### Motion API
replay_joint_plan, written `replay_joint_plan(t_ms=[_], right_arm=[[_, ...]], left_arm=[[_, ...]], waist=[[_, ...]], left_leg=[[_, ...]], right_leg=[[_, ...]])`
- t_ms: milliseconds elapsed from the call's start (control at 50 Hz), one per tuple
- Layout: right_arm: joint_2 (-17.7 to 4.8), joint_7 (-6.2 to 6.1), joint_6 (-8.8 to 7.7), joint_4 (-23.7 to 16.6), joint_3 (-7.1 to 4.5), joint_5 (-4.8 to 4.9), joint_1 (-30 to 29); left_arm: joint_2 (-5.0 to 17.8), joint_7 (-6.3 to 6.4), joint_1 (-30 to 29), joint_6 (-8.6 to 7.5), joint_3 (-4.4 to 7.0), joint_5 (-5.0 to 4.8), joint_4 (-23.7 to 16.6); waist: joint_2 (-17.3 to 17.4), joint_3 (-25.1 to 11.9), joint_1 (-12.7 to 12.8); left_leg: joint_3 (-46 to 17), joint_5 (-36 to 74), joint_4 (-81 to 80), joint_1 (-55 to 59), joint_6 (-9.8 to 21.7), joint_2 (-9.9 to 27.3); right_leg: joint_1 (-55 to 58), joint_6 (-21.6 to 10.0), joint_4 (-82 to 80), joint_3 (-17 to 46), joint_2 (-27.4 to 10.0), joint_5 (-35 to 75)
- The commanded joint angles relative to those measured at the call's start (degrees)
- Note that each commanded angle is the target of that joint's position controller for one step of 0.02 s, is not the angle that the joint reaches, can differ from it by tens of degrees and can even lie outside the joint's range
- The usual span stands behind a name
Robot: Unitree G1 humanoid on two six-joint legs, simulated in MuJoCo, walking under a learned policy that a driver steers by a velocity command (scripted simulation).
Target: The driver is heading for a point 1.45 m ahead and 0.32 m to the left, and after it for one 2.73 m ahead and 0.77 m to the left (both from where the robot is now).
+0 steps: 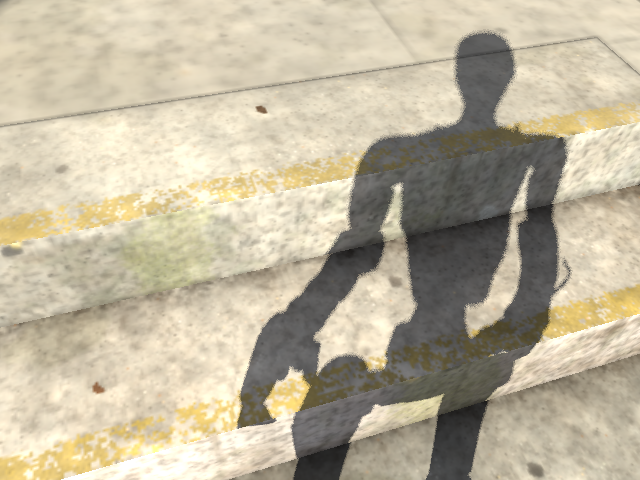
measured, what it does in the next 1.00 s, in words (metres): walks ahead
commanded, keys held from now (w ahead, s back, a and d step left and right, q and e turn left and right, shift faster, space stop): no key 0.48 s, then w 0.52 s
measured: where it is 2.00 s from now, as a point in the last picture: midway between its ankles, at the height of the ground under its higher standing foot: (267, 303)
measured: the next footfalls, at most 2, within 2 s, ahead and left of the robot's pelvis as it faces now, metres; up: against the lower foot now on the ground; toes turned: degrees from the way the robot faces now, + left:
left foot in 1.18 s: +0.33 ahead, +0.09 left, +0.19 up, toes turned +7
right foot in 1.68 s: +0.64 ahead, +0.00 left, +0.37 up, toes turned -2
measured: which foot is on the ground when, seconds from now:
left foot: down 0.00-0.84, up 0.86-1.00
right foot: down 0.00-1.00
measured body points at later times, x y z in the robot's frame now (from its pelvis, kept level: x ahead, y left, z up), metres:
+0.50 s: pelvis +0.01 -0.02 +0.02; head +0.02 -0.02 +0.47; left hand +0.09 +0.20 -0.12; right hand +0.07 -0.27 -0.11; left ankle -0.04 +0.08 -0.72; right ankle +0.03 -0.14 -0.72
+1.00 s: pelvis +0.10 -0.04 +0.02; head +0.10 -0.03 +0.47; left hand +0.02 +0.20 -0.13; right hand +0.26 -0.26 -0.09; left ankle +0.05 +0.06 -0.39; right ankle +0.04 -0.14 -0.72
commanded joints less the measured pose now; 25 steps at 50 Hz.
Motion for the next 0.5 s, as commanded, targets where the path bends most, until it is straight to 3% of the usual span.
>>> replay_joint_plan(t_ms=[20, 60, 160, 180, 200, 220, 320, 500], right_arm=[[-6.66, -1.01, -0.19, -4.28, -2.87, -0.01, 0.04], [-5.44, 0.32, 0.13, -3.46, -2.93, 0.75, 2.36], [-5.97, 0.86, -0.17, -3.1, -3.32, 0.09, 2.9], [-7.61, -4.82, 0.12, -4.14, -3.99, 1.81, 3.06], [-8.48, -6.93, 0.17, -3.31, -3.88, 1.98, 3.06], [-8.88, -7.79, 0.36, -2.9, -3.88, 1.82, 3.6], [-9.26, -7.86, 1.4, -1.13, -4.27, 1.43, 6.44], [-9.23, -8.34, 2.59, 2.55, -4.07, 0.64, 10.72]], left_arm=[[4.03, 0.56, -6.65, -1.37, 0.73, 0.2, -6.72], [3.93, -0.37, -2.0, -0.14, 0.93, 0.55, -4.47], [3.21, -1.07, -4.11, 0.16, 0.69, 0.62, -4.2], [2.15, 1.06, 1.56, -0.46, 0.64, 0.99, -3.21], [2.68, 2.26, 1.17, -0.68, 0.79, 0.81, -2.17], [2.82, 2.89, -0.28, -0.55, 0.7, 0.96, -2.18], [3.52, 3.37, 1.66, -0.13, 0.99, 1.02, -0.49], [2.81, 3.63, 5.71, 0.64, 0.73, 1.21, 3.25]], waist=[[4.55, -6.15, -0.97], [4.65, -3.62, -0.33], [3.11, -4.72, -0.5], [5.17, -6.57, -0.48], [3.31, -5.15, -0.49], [0.86, -3.58, -1.07], [2.26, -2.28, -1.59], [2.64, 1.31, -1.63]], left_leg=[[-8.89, 27.69, -6.78, 8.35, 2.64, 8.1], [-7.9, 18.52, -8.53, 4.47, 2.02, 6.46], [-4.8, 19.87, -6.81, 4.2, -0.16, 4.46], [-7.51, 28.75, -11.13, 6.49, -0.91, 7.62], [-7.47, 29.61, -11.34, 6.97, -1.26, 7.54], [-7.65, 28.94, -12.05, 7.1, -1.44, 7.5], [-7.34, 26.23, -14.46, 9.81, -1.04, 7.6], [-7.36, 14.71, -18.05, 9.44, -0.53, 7.36]], right_leg=[[-1.28, -4.98, -3.46, 1.69, -1.78, 13.46], [1.79, -3.74, -5.44, 1.13, -1.2, 10.14], [4.89, -4.05, -6.71, 0.3, -0.44, 12.81], [11.26, -3.21, -9.17, 3.32, -3.64, 22.81], [12.46, -2.56, -9.59, 3.24, -3.78, 25.29], [12.33, -2.34, -9.82, 3.37, -3.66, 25.11], [14.58, -2.88, -12.79, 3.1, -3.81, 25.86], [14.17, -3.54, -17.95, 3.16, -3.41, 14.48]])
Keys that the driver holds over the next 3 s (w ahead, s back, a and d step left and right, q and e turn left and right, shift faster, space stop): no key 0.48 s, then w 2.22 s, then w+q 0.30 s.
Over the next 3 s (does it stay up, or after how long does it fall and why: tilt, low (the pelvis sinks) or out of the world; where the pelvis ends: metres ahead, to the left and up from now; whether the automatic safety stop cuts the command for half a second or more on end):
stays up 1.19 0.08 0.58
